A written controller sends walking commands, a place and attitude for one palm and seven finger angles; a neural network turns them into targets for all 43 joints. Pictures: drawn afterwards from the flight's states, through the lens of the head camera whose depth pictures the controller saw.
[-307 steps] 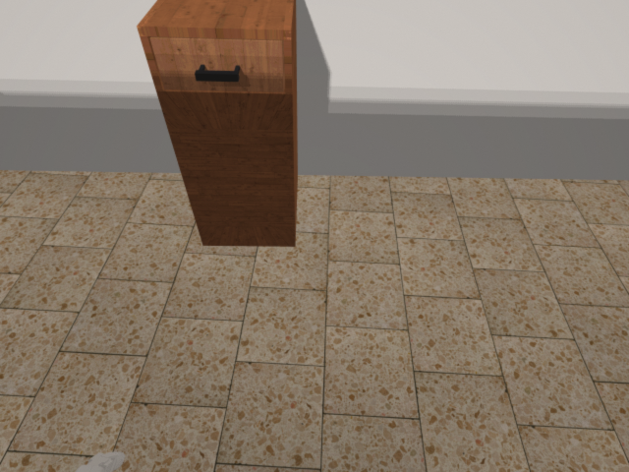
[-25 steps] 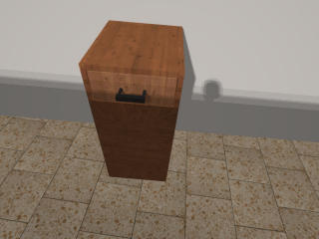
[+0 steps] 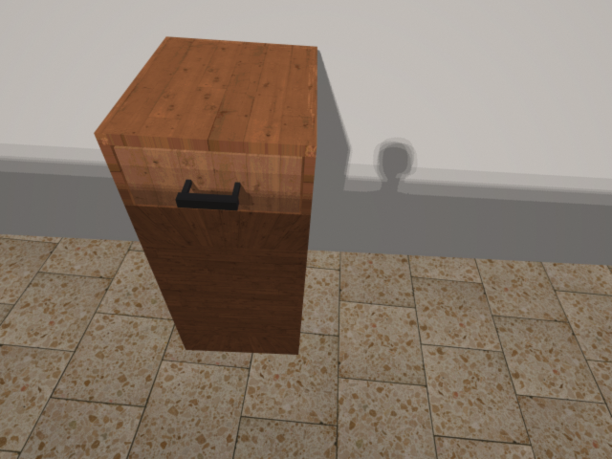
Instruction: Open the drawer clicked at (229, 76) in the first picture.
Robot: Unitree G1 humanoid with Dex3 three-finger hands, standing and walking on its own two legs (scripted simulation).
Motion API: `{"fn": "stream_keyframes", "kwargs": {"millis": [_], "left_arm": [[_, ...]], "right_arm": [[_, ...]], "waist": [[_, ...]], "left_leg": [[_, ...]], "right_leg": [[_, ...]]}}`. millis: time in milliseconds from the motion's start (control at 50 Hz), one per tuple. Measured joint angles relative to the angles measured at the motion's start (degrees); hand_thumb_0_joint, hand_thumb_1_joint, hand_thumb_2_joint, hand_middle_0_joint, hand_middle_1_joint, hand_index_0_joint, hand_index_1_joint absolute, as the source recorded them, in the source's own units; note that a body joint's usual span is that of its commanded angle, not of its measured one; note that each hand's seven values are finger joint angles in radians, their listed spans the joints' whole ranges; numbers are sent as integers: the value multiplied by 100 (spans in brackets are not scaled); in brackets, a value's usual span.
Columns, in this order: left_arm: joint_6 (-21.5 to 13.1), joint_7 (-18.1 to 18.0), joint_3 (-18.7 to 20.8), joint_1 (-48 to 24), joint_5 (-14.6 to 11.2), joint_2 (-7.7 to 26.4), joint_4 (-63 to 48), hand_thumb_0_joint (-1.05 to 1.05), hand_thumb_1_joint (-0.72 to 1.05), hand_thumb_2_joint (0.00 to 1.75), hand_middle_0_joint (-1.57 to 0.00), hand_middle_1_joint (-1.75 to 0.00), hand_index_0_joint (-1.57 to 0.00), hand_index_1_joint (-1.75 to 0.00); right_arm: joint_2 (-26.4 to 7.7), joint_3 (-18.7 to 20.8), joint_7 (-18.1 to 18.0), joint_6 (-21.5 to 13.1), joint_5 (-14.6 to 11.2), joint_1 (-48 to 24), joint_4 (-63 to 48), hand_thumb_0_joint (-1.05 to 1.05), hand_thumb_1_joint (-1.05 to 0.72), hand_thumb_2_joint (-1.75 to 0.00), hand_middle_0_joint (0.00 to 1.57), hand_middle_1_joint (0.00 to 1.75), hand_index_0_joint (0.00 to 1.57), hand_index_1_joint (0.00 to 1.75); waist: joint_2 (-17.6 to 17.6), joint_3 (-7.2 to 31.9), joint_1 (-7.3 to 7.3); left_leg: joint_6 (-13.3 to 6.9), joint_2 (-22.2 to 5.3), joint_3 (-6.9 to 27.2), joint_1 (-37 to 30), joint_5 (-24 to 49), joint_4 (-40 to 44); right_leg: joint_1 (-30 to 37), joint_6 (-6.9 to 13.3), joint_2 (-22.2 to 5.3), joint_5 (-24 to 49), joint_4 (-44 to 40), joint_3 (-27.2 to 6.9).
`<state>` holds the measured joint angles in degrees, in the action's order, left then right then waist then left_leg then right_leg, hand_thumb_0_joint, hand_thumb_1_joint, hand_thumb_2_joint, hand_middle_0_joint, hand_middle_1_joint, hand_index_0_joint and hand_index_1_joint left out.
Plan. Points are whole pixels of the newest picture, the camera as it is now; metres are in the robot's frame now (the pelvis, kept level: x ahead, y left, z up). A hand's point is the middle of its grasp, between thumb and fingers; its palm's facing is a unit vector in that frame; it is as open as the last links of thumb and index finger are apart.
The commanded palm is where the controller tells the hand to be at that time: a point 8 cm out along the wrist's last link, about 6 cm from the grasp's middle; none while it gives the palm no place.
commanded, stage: come to a stop and stand still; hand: left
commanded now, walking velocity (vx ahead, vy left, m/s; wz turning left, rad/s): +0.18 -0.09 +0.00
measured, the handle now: (210, 193) +0.57 +0.21 +0.00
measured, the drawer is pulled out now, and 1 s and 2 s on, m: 0.00 0.00 0.00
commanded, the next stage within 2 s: look again from close up in 1.00 s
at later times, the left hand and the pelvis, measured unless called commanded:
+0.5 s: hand out of the picture +0.06 +0.11 -0.17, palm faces +0.10 -0.97 -0.22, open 7.3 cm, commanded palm none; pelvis +0.04 -0.07 +0.01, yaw +1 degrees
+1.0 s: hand out of the picture -0.01 +0.12 -0.17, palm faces +0.06 -0.99 -0.14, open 7.4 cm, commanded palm none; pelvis +0.02 -0.03 +0.00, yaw +1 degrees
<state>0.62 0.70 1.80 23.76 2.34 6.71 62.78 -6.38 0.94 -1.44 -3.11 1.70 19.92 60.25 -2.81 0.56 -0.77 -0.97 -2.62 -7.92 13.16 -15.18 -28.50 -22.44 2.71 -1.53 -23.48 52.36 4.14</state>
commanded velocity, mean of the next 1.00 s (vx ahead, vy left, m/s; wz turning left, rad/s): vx -0.03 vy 0.07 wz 0.00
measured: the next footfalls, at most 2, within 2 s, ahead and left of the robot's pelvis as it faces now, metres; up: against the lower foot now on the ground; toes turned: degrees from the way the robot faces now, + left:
right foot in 0.16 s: +0.07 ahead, -0.15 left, +0.00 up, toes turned -2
left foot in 0.64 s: +0.09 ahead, +0.08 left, +0.00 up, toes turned -3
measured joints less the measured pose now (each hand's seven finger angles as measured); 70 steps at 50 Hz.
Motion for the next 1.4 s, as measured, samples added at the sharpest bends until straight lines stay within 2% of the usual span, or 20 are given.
{"fn": "stream_keyframes", "kwargs": {"millis": [40, 100, 160, 200, 240, 280, 420, 540, 600, 640, 720, 760, 820, 880, 960, 1040, 1080, 1180, 1400], "left_arm": [[-37, 23, 26, -237, -13, -8, -123, 1, 91, 89, -20, -30, -19, -30], [-38, -41, 55, -464, 38, 102, -176, 4, 94, 89, -20, -30, -20, -30], [-190, -42, 115, -521, -8, 263, -278, 4, 95, 89, -20, -30, -20, -30], [-258, -114, 122, -624, -30, 248, -287, 4, 95, 89, -20, -30, -19, -30], [-278, -169, 92, -697, -61, 198, -310, 3, 94, 89, -20, -30, -19, -30], [-265, -220, 50, -759, -70, 131, -332, 2, 93, 89, -20, -30, -19, -30], [-120, -323, 59, -893, -54, 143, -450, 2, 94, 89, -20, -30, -20, -30], [-38, -289, 105, -882, -18, 239, -525, 1, 92, 89, -20, -30, -20, -30], [16, -265, 124, -810, -21, 320, -514, 1, 91, 89, -20, -30, -20, -30], [76, -245, 125, -748, -47, 338, -503, 1, 91, 89, -20, -30, -20, -30], [135, -201, 110, -733, -46, 391, -425, 1, 91, 89, -20, -30, -20, -30], [100, -177, 77, -670, -43, 353, -380, 1, 91, 89, -20, -30, -19, -30], [13, -175, 3, -562, -41, 265, -267, 1, 91, 89, -20, -30, -19, -30], [-53, -173, -106, -466, -64, 109, -105, 1, 91, 89, -20, -30, -19, -30], [-74, -176, -179, -370, -101, 22, 58, 1, 91, 89, -20, -30, -19, -30], [-112, -228, -233, -393, -97, -26, 132, 1, 91, 89, -20, -30, -20, -30], [-151, -275, -286, -368, -87, -45, 53, 1, 91, 89, -20, -30, -20, -30], [-111, -264, -276, -405, -106, 47, -56, 1, 91, 89, -20, -30, -20, -30], [-193, -285, -228, -767, -147, 233, -212, 1, 91, 89, -20, -30, -19, -30]], "right_arm": [[17, 2, 6, -2, 12, 61, 39, 0, -91, -90, 20, 30, 20, 30], [14, 33, 44, 70, 20, 133, 112, 0, -91, -90, 20, 30, 20, 30], [11, 62, 62, 163, -4, 261, 166, 0, -91, -90, 20, 30, 21, 30], [-52, 65, 71, 275, -45, 253, 257, 0, -91, -90, 20, 30, 20, 30], [-107, 56, 64, 387, -65, 179, 330, 0, -91, -90, 20, 30, 20, 30], [-148, 56, 59, 447, -96, 50, 344, 0, -91, -90, 20, 30, 20, 30], [-230, 132, 100, 607, -105, -539, -24, 0, -91, -90, 20, 30, 20, 30], [-324, 168, 134, 605, -93, -902, -329, 0, -92, -90, 20, 30, 20, 30], [-320, 139, 126, 519, -97, -936, -439, 0, -92, -90, 20, 30, 20, 30], [-339, 117, 108, 430, -85, -869, -509, 0, -91, -90, 20, 30, 20, 30], [-196, 17, 58, 450, -31, -740, -465, 0, -91, -90, 20, 30, 20, 30], [-199, 20, 9, 461, -35, -694, -410, 0, -93, -90, 20, 30, 20, 30], [-234, -2, 8, 446, -52, -657, -310, 0, -94, -90, 20, 30, 20, 30], [-329, 2, 9, 424, -84, -642, -198, 0, -95, -90, 20, 30, 21, 30], [-332, -56, 22, 382, -90, -525, -31, 0, -95, -90, 20, 30, 20, 30], [-274, -117, 55, 381, -100, -352, 124, 0, -93, -90, 20, 30, 20, 30], [-279, -115, 116, 448, -87, -284, 34, 0, -93, -90, 20, 30, 20, 30], [-242, -115, 140, 389, -41, 1, -137, 0, -92, -90, 20, 30, 20, 30], [-87, -248, 99, 257, -66, 14, 116, 0, -91, -90, 20, 30, 20, 30]], "waist": [[68, -52, -23], [195, -127, -60], [228, -186, -54], [370, -248, -1], [422, -257, 35], [393, -266, 71], [198, -348, 189], [56, -336, 306], [-9, -258, 329], [73, -173, 285], [-33, -158, 309], [-14, -113, 307], [34, -76, 329], [252, -109, 257], [262, -97, 178], [258, -124, 164], [314, -169, 127], [347, -129, -50], [397, -81, 4]], "left_leg": [[62, -42, 22, -133, 117, 250], [173, -171, 36, -265, 79, 316], [270, -274, 72, -211, -286, -166], [143, -303, 293, 30, -958, -874], [80, -194, 448, 350, -1207, -1599], [98, -79, 437, 586, -1139, -1968], [250, 261, 368, 1084, -810, -2169], [208, 276, 450, 937, -759, -1641], [149, 227, 441, 484, -408, -763], [53, 143, 502, 197, 0, -125], [-36, 270, 434, 196, 153, -111], [-64, 331, 397, 175, 207, 1], [-79, 391, 321, 216, 223, 7], [-53, 299, 368, 132, 281, 114], [-40, 260, 371, 27, 361, 274], [-11, 201, 382, 39, 349, 257], [23, 146, 411, 221, 176, -59], [-98, 196, 394, 375, -22, -414], [-134, 323, 291, -16, 71, 39]], "right_leg": [[-169, -55, -121, 210, -267, 36], [-110, -122, -209, 521, -1105, 119], [259, -153, -226, 1052, -2015, 187], [274, -51, -136, 1053, -1816, 296], [419, 28, -95, 944, -1893, 398], [586, 68, -76, 1013, -2143, 436], [718, 153, -81, 1277, -2590, 440], [594, 120, -103, 1349, -2562, 441], [477, 55, -127, 1302, -2384, 429], [340, -13, -93, 1195, -2136, 481], [240, -113, -106, 443, -1637, 166], [322, -141, -103, 430, -1525, 7], [650, -229, -109, 823, -2028, -149], [816, -229, -6, 930, -2300, -101], [951, -205, 46, 1015, -2534, -96], [1010, -197, 100, 1090, -2664, -75], [913, -186, 153, 1052, -2548, -67], [721, -199, 90, 776, -2107, -93], [973, -292, -18, 775, -2311, -199]]}}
